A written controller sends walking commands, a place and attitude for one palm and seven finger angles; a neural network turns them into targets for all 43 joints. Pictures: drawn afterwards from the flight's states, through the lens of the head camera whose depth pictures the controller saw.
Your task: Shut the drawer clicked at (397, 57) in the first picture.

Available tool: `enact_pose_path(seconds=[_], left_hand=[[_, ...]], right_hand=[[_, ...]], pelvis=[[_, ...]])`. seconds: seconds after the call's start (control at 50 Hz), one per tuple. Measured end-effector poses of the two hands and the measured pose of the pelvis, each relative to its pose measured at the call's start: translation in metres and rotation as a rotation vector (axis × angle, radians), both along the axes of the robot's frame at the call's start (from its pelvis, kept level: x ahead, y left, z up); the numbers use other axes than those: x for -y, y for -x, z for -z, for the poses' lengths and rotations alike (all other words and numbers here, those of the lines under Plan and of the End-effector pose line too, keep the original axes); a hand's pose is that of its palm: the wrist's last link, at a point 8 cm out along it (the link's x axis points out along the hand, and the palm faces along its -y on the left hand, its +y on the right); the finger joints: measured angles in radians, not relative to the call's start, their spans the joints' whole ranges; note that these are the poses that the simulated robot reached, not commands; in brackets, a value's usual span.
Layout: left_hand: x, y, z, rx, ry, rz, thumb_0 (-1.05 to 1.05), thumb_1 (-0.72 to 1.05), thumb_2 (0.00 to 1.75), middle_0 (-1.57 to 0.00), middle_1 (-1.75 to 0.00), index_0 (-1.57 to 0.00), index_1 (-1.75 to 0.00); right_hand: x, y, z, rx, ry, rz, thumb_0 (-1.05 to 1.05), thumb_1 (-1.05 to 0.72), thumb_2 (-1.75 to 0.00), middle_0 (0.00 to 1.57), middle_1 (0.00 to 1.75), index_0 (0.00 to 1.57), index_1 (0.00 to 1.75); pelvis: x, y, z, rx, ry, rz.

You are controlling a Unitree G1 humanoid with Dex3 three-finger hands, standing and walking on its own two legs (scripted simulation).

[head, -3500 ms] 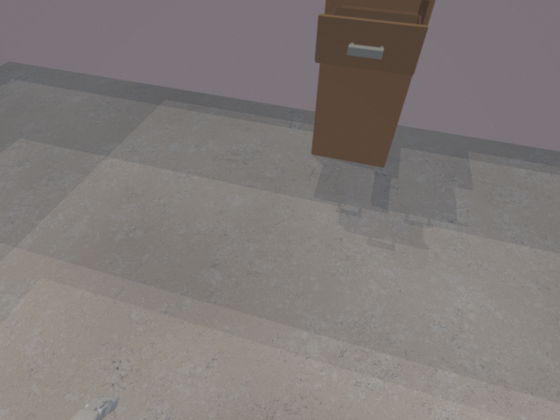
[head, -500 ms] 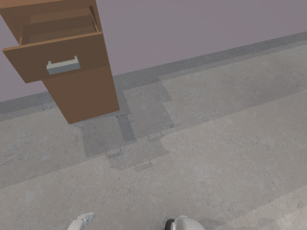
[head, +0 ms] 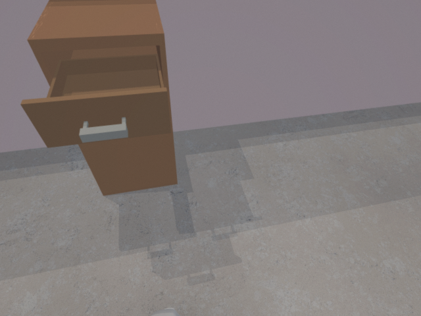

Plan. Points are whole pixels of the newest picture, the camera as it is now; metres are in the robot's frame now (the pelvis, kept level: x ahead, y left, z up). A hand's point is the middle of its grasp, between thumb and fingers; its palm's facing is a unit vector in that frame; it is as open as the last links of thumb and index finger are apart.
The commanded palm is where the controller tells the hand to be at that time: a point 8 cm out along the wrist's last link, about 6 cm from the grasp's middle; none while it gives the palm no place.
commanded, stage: turn to face it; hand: left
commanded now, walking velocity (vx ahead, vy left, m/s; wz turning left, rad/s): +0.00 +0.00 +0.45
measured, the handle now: (104, 127) +0.57 +0.35 -0.02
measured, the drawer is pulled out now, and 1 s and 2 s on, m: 0.28 0.28 0.28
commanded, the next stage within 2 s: take the last steps up to it in 0.56 s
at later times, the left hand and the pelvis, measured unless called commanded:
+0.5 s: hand out of the picture +0.10 +0.21 -0.16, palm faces +0.19 -0.95 -0.25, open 7.4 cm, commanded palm none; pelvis +0.03 +0.00 +0.00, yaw +9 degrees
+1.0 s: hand out of the picture -0.07 +0.17 -0.18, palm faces +0.40 -0.90 -0.19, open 7.3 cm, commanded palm none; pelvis +0.04 +0.01 +0.00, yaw +18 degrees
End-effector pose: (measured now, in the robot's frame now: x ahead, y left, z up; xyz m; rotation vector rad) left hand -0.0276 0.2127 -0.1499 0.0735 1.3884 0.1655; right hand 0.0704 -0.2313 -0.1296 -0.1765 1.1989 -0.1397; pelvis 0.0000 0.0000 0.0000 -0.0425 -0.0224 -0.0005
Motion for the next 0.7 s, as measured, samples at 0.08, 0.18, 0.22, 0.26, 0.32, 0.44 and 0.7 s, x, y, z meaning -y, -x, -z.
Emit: enact_pose_path(seconds=[0.08, 0.18, 0.22, 0.26, 0.32, 0.44, 0.7], left_hand=[[-0.008, 0.003, 0.016, -0.069, 0.03, -0.065, 0.0, 0.91, 0.9, -0.2, -0.3, -0.2, -0.3], [-0.027, -0.019, 0.01, -0.062, 0.014, -0.076, 0.0, 0.91, 0.9, -0.2, -0.3, -0.2, -0.3], [-0.036, -0.034, 0.006, -0.026, -0.002, -0.081, 0.0, 0.91, 0.9, -0.2, -0.3, -0.2, -0.3], [-0.044, -0.048, 0.002, 0.017, -0.02, -0.086, 0.0, 0.91, 0.9, -0.2, -0.3, -0.2, -0.3], [-0.053, -0.068, -0.004, 0.074, -0.049, -0.091, 0.0, 0.91, 0.9, -0.2, -0.3, -0.19, -0.3], [-0.054, -0.098, -0.018, 0.158, -0.102, -0.087, 0.0, 0.91, 0.9, -0.2, -0.3, -0.19, -0.3], [-0.004, -0.071, -0.037, 0.18, -0.151, -0.149, 0.0, 0.91, 0.9, -0.2, -0.3, -0.2, -0.3]], right_hand=[[-0.024, -0.033, 0.005, -0.002, 0.013, -0.065, 0.01, -0.91, -0.9, 0.2, 0.3, 0.19, 0.3], [-0.034, -0.048, -0.003, 0.004, 0.037, -0.07, 0.0, -0.93, -0.9, 0.2, 0.3, 0.2, 0.3], [-0.034, -0.05, -0.006, -0.006, 0.045, -0.079, -0.01, -0.93, -0.9, 0.2, 0.3, 0.2, 0.3], [-0.033, -0.051, -0.008, -0.016, 0.048, -0.087, 0.0, -0.93, -0.9, 0.2, 0.3, 0.2, 0.3], [-0.03, -0.051, -0.01, -0.026, 0.045, -0.091, 0.0, -0.92, -0.9, 0.2, 0.3, 0.2, 0.3], [-0.018, -0.046, -0.004, -0.042, 0.019, -0.091, 0.0, -0.91, -0.9, 0.2, 0.3, 0.2, 0.3], [0.025, -0.037, 0.018, -0.127, -0.034, -0.135, 0.01, -0.9, -0.9, 0.2, 0.3, 0.2, 0.3]], pelvis=[[-0.016, -0.02, 0.01, -0.001, -0.011, -0.038], [-0.027, -0.026, 0.003, -0.004, -0.009, -0.061], [-0.029, -0.027, 0.0, -0.008, -0.007, -0.076], [-0.029, -0.029, -0.003, -0.013, -0.006, -0.09], [-0.026, -0.031, -0.005, -0.016, -0.005, -0.111], [-0.013, -0.033, -0.005, -0.017, -0.012, -0.146], [0.026, -0.03, -0.005, -0.012, -0.058, -0.24]])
